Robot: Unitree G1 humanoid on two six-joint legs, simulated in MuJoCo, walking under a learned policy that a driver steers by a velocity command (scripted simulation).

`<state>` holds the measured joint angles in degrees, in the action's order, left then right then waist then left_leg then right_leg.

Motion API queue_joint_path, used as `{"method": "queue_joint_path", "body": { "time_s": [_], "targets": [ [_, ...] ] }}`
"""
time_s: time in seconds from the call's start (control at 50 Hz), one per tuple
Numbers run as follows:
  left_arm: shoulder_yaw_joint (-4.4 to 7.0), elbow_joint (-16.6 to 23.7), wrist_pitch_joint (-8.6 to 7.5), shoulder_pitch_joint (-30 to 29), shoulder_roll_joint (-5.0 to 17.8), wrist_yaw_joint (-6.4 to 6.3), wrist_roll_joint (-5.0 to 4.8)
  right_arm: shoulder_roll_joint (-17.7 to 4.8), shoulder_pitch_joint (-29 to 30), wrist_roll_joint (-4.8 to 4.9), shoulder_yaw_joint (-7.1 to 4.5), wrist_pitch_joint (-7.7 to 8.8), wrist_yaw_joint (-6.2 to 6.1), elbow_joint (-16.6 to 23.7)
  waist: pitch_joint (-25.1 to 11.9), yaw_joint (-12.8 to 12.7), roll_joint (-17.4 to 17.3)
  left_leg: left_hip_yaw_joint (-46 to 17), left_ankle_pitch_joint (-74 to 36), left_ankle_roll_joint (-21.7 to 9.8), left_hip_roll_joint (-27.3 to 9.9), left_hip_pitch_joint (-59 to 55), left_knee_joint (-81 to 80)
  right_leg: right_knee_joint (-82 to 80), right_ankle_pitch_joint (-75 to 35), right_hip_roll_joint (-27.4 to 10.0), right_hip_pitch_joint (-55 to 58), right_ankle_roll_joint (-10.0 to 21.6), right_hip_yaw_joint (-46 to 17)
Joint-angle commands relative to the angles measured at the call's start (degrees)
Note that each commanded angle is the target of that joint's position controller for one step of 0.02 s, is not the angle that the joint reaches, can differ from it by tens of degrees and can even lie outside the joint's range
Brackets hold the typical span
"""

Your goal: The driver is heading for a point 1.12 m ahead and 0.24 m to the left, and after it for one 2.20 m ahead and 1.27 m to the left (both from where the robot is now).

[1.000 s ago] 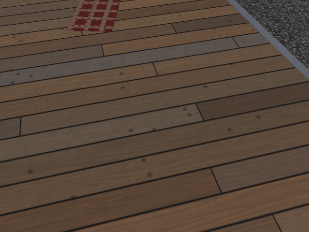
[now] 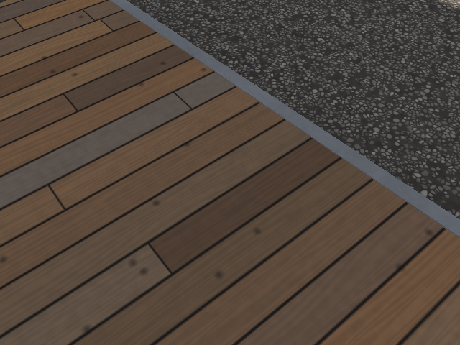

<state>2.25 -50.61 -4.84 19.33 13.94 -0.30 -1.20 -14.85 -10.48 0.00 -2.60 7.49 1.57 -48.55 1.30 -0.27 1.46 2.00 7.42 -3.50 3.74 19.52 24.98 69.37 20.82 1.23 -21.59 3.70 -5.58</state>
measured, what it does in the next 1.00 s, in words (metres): walks ahead, turning left: right foot, then left foot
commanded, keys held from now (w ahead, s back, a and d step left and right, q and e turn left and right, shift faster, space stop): w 0.04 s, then w+q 0.90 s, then w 0.02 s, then w+e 0.04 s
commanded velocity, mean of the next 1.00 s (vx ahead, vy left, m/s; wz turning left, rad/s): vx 0.50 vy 0.00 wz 0.39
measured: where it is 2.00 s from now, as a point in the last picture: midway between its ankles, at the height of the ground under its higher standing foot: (168, 189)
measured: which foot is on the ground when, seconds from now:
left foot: down 0.00-0.36, up 0.38-0.88, down 0.90-1.00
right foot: up 0.00-0.34, down 0.36-0.88, up 0.90-1.00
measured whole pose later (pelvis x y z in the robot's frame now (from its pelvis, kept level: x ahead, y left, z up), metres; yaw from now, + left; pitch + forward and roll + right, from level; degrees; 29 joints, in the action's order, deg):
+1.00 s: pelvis +0.49 +0.07 -0.01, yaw +29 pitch +2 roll -1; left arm 3.1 -47.9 -6.4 14.9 16.6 0.0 -1.4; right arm -16.1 -9.4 0.9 -4.0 2.7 2.4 -38.4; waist 3.2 -1.5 0.2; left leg 2.0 11.2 -5.4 3.8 24.5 33.6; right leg 70.0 24.6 -4.0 -20.1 -0.1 0.1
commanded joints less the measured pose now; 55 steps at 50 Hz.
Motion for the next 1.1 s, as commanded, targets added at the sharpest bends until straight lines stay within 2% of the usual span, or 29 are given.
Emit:
{"method": "queue_joint_path", "body": {
  "time_s": [0.02, 0.06, 0.12, 0.18, 0.24, 0.3, 0.34, 0.36, 0.38, 0.4, 0.42, 0.44, 0.48, 0.52, 0.56, 0.68, 0.74, 0.8, 0.84, 0.86, 0.88, 0.9, 0.92, 0.94, 0.96, 0.98, 1.0, 1.02, 1.1],
  "targets": [
    [1.31, 4.6, -0.86, 0.0, 4.4, -0.09, 0.42, -3.8, -2.2, -0.57, -0.53, 0.40, 0.20, 1.7, -3.2, -0.5, -4.1, -20.0, -2.6, -10.6, -16.0, -12.1, -15.4, -1.3, -4.9, -7.6, -13.1, -0.2, -1.0],
    [0.90, 5.4, -0.44, -1.0, 2.9, -0.22, 0.77, -5.0, -4.4, 0.07, -0.69, 0.47, 0.11, 0.4, -1.8, -0.6, -4.8, -16.6, -6.9, -11.5, -15.3, -9.6, -17.2, -6.0, -5.7, -8.4, -13.9, -1.2, 0.8],
    [0.32, 8.5, -0.83, -8.7, 2.3, -0.42, 1.68, -7.3, -7.3, 0.67, -1.27, -0.32, -0.77, -0.4, 0.0, 0.9, -3.7, -14.2, -8.6, -11.6, -14.3, -8.5, -18.4, -18.6, -12.9, -8.2, -15.7, -3.2, 2.4],
    [-0.07, 9.9, -1.46, -15.0, 2.1, 0.10, 1.16, -8.6, -9.8, 1.26, -1.51, -1.12, -1.37, -0.9, 0.6, 2.7, -4.6, -11.1, -8.3, -9.3, -11.9, -6.9, -17.0, -31.5, -22.0, -5.2, -10.6, -4.3, 3.8],
    [0.07, 11.4, -2.02, -19.8, 3.3, 0.77, 0.38, -8.7, -13.5, 1.77, -1.49, -1.81, -1.57, -2.0, 0.8, 4.2, -5.8, -13.4, -5.6, -8.6, -13.3, -8.7, -14.5, -37.0, -23.9, -3.3, -7.2, -4.8, 3.6],
    [1.08, 12.0, -2.81, -19.4, 6.3, 1.19, 0.18, -9.5, -12.9, 1.85, -1.88, -2.63, -2.08, -1.8, 0.2, 2.0, -7.0, -17.6, -2.1, -6.8, -15.3, -11.8, -10.1, -41.9, -19.5, -2.9, -2.4, -3.4, 2.5],
    [2.77, 9.6, -3.12, -9.7, 9.4, 0.65, 0.55, -8.1, -11.8, 1.36, -1.48, -3.02, -2.24, -0.9, -4.5, -3.1, -6.5, -16.2, -6.8, -4.4, -11.7, -9.3, 0.4, -44.2, -16.1, -3.4, 11.6, -1.0, 2.8],
    [3.94, 8.4, -3.20, 0.3, 13.4, 0.08, 1.38, -4.5, -10.3, 0.32, -0.26, -2.88, -2.06, 1.1, -12.5, -7.5, -0.9, -12.3, 0.3, -2.1, -7.2, -0.9, 17.3, -43.6, -14.0, -13.1, 26.2, 2.7, -6.1],
    [5.06, 7.3, -2.32, 5.0, 18.2, 0.18, 2.08, 1.4, -17.5, 1.09, 1.39, -1.87, -2.10, 2.9, -19.7, -4.7, 16.1, -5.6, 23.2, 0.9, 0.0, 18.8, 36.3, -47.7, -8.7, -26.4, 43.6, 10.7, -28.7],
    [4.08, 7.2, -2.23, 5.0, 13.2, 0.46, 1.88, -3.7, -18.1, 2.65, 0.32, -1.51, -2.11, 2.1, -19.3, -5.1, 14.6, -10.1, 25.2, 1.1, -3.0, 26.0, 46.6, -51.5, 0.3, -27.0, 41.8, 12.3, -37.2],
    [2.90, 8.0, -2.40, 1.4, 8.9, 0.53, 1.40, -7.7, -13.5, 3.03, -0.91, -1.77, -2.23, 2.7, -11.8, -5.1, 8.2, -10.7, 19.9, 0.8, -5.4, 27.8, 49.0, -52.1, -0.9, -24.7, 34.8, 9.6, -27.9],
    [2.20, 8.4, -2.35, -2.7, 7.1, 0.73, 1.34, -7.4, -10.8, 2.52, -1.20, -2.26, -2.37, 3.1, -7.9, -3.5, 4.3, -9.5, 14.8, 1.1, -7.6, 25.5, 47.9, -53.3, -6.3, -21.7, 27.5, 7.7, -19.5],
    [1.55, 7.9, -2.26, -7.3, 4.7, 1.02, 1.62, -5.6, -9.2, 1.73, -1.66, -3.47, -2.14, 3.8, -2.9, -0.7, 4.9, -9.0, 9.5, 1.7, -10.3, 21.5, 43.4, -57.3, -12.9, -17.2, 18.2, 6.0, -9.2],
    [2.04, 6.9, -2.72, -7.3, 5.3, 1.03, 1.76, -3.4, -9.0, 1.79, -1.47, -4.56, -1.61, 4.7, -1.8, 0.3, 4.8, -7.9, 6.7, 2.1, -10.9, 19.5, 42.4, -59.7, -18.6, -16.1, 14.8, 6.4, -3.6],
    [2.65, 5.7, -3.04, -6.4, 6.7, 0.77, 1.78, -2.9, -7.4, 1.52, -1.55, -5.16, -1.45, 6.1, -1.0, 0.6, 2.9, -8.3, 3.5, 2.5, -11.1, 21.5, 40.1, -60.7, -23.7, -16.6, 14.8, 7.2, 0.2],
    [3.46, 3.8, -2.15, -4.6, 9.7, -0.19, 1.59, -2.3, 2.9, 1.22, -1.06, -4.88, 0.27, 10.4, 1.6, -2.1, 1.4, -5.3, -9.8, 2.3, -10.4, 21.8, 22.4, -61.6, -25.6, -16.1, 17.2, 6.0, 10.1],
    [3.79, 2.7, -1.30, -1.8, 11.1, -0.40, 0.98, -2.0, 8.8, 1.29, -0.75, -4.84, 1.32, 13.3, 3.5, -4.1, 0.9, -2.5, -9.1, 1.3, -9.9, 22.4, 16.8, -60.7, -25.2, -17.3, 21.1, 5.3, 12.6],
    [4.14, 1.8, -0.11, -0.3, 12.2, -0.40, 0.24, -2.7, 11.7, 1.45, -0.95, -4.93, 2.23, 15.9, 4.1, -4.2, 1.5, 0.2, -2.9, -0.7, -8.6, 21.7, 13.5, -57.1, -31.0, -18.7, 26.0, 4.0, 14.6],
    [4.58, 2.1, 0.59, -1.1, 14.1, -0.70, -0.07, -4.4, 9.4, 1.29, -1.85, -5.20, 2.41, 16.4, 1.1, -1.6, 3.8, 3.8, 2.9, -2.9, -5.0, 14.5, 12.7, -49.9, -49.7, -18.5, 27.0, 2.8, 16.8],
    [4.80, 2.3, 1.05, -1.5, 14.9, -0.93, -0.20, -6.1, 4.6, 1.32, -2.86, -5.37, 2.28, 15.6, -2.0, 1.4, 4.6, 5.4, 5.0, -4.3, -2.3, 7.6, 12.1, -42.4, -58.7, -17.9, 26.5, 2.2, 17.9],
    [4.64, 2.6, 1.43, -2.4, 14.7, -1.17, -0.37, -8.9, -4.7, 1.45, -4.63, -5.46, 1.77, 13.2, -6.8, 6.5, 3.4, 5.9, 1.7, -6.4, 0.5, -5.6, 8.0, -30.3, -60.0, -15.8, 22.2, 0.6, 19.4],
    [3.80, 3.9, 1.06, -1.8, 12.8, -1.33, 0.77, -13.9, -14.3, 1.44, -6.77, -6.03, 0.40, 10.8, -12.1, 10.4, -2.6, -5.2, 0.7, -9.7, -5.4, -24.1, 6.4, -12.5, -42.6, -13.4, 7.2, -2.1, 19.3],
    [1.06, 7.4, -0.75, 3.2, 3.8, -0.38, 2.53, -20.2, -11.7, 1.50, -7.19, -5.51, 0.02, 11.5, -16.6, 2.4, -17.0, -38.5, 9.0, -19.6, -20.2, -41.0, 0.2, 6.9, 11.7, -1.6, -18.5, -5.3, 13.1],
    [1.68, 8.4, -3.24, -3.0, 8.7, 0.45, 0.32, -15.6, -14.3, 1.02, -5.85, -4.70, 0.25, 12.8, -23.0, 7.2, -10.7, -49.9, 13.8, -21.2, -23.4, -42.9, -7.8, 12.7, 12.8, -1.1, -24.2, -4.3, 0.4],
    [2.29, 9.6, -4.01, -7.3, 10.7, 0.79, -1.64, -11.8, -12.5, 0.56, -4.74, -4.02, 0.48, 11.7, -14.9, 7.1, -7.7, -40.2, 7.9, -17.9, -22.1, -37.6, -8.2, 11.2, 6.8, -3.9, -28.2, -3.1, 0.7],
    [1.93, 8.8, -4.12, -6.5, 9.9, 0.49, -1.11, -9.3, -8.7, 0.92, -3.90, -3.76, 0.47, 11.8, -10.5, 4.2, -3.4, -31.4, 1.5, -15.4, -19.9, -28.6, -7.8, 6.3, 1.5, -7.0, -25.2, -2.4, 1.4],
    [2.19, 7.5, -3.65, -6.0, 9.8, 0.10, 0.10, -7.0, -4.3, 0.64, -3.13, -3.66, 0.42, 12.6, -7.6, 1.8, -2.1, -24.9, -5.4, -13.5, -17.7, -20.3, -8.1, 2.0, -1.6, -9.2, -20.7, -2.7, 1.9],
    [2.49, 6.8, -2.66, -4.1, 9.9, 0.21, 0.38, -5.2, -2.0, -0.01, -2.43, -3.41, 0.37, 13.1, -6.7, -0.1, -3.2, -21.0, -9.8, -12.6, -16.1, -15.4, -9.6, -0.2, -3.6, -10.7, -16.6, -2.8, 1.4],
    [2.07, 6.5, 0.21, -4.0, 7.0, 0.07, 0.66, -7.3, -3.4, -0.32, -2.85, -1.66, 0.09, 10.4, -3.6, -1.1, -3.4, -12.1, -18.6, -12.2, -14.9, -9.0, -14.3, -6.0, -10.8, -11.0, -15.5, -4.6, 2.4]
  ]
}}
Velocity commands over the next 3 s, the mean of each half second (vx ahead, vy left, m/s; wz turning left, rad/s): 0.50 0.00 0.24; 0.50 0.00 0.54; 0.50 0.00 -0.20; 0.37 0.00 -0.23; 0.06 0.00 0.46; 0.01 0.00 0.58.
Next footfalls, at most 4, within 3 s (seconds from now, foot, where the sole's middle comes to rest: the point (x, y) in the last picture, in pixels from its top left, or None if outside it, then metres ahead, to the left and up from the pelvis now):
0.36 right None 0.36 -0.15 -0.77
0.90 left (177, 315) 0.56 0.19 -0.77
1.46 right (200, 207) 0.94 0.14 -0.77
1.92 left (136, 161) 1.15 0.39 -0.77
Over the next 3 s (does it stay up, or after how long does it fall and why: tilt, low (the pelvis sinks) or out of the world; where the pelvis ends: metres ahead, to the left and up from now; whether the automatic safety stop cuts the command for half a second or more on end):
stays up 1.04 0.29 0.01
